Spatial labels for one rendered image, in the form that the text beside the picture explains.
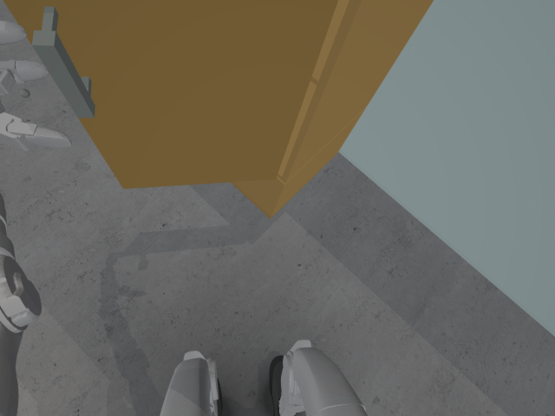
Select cupboard door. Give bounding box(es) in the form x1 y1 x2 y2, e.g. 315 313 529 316
3 0 338 189

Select robot right foot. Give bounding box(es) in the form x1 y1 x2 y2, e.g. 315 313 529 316
269 355 296 416

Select robot left upper arm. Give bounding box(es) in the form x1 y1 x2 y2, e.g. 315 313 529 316
0 254 42 416

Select handle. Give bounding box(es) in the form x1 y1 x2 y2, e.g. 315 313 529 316
32 6 95 118

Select robot right shin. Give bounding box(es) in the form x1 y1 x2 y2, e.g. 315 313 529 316
278 340 311 416

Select left robot hand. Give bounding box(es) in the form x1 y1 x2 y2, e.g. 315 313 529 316
0 21 72 152

